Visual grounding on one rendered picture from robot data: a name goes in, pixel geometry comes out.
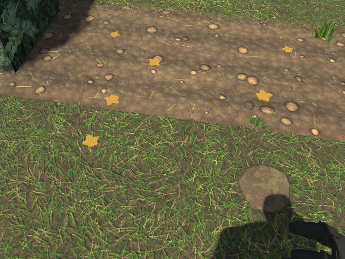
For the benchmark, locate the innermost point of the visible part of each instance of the robot right hand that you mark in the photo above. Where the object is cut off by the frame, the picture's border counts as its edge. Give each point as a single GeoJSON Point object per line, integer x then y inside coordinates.
{"type": "Point", "coordinates": [322, 233]}

